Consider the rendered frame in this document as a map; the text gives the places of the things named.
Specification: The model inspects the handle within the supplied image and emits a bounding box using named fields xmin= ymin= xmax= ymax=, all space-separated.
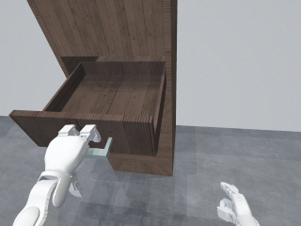
xmin=46 ymin=137 xmax=113 ymax=160

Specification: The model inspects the right robot hand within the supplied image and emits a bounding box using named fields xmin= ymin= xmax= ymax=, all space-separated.
xmin=217 ymin=182 xmax=253 ymax=224

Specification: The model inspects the drawer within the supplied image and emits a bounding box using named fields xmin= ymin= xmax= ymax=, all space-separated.
xmin=9 ymin=61 xmax=166 ymax=156

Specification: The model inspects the left robot forearm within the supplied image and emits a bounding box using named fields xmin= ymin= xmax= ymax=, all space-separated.
xmin=12 ymin=169 xmax=72 ymax=226

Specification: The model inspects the right robot forearm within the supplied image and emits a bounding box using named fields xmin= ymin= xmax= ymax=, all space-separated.
xmin=235 ymin=214 xmax=260 ymax=226

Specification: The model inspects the cabinet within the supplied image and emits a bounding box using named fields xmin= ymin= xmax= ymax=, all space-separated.
xmin=26 ymin=0 xmax=178 ymax=177

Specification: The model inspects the left robot hand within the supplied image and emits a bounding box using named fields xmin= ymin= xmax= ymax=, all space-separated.
xmin=44 ymin=124 xmax=102 ymax=197

